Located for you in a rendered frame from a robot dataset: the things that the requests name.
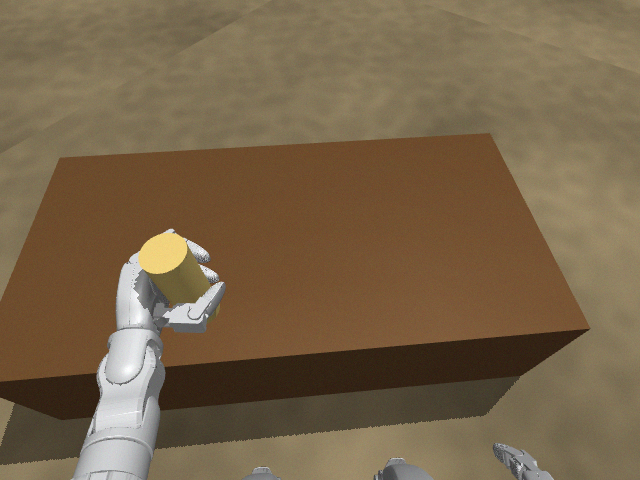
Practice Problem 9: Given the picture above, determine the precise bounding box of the can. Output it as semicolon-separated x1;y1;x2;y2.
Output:
138;233;220;324

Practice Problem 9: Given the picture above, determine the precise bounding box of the left robot arm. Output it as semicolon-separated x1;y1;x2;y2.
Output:
71;327;165;480

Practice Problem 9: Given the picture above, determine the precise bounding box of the right robot hand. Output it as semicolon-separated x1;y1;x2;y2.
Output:
493;443;554;480

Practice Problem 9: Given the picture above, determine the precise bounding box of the left robot hand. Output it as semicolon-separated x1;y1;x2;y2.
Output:
115;229;226;337

